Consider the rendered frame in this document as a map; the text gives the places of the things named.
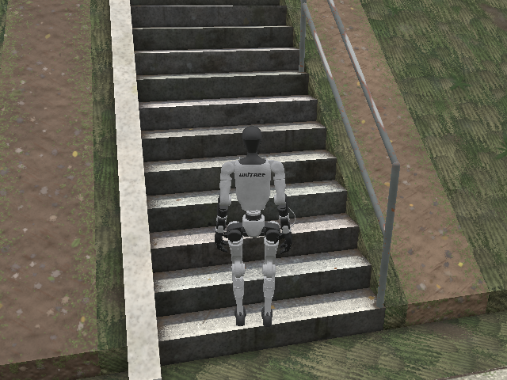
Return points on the stairs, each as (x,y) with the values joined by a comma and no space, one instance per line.
(206,70)

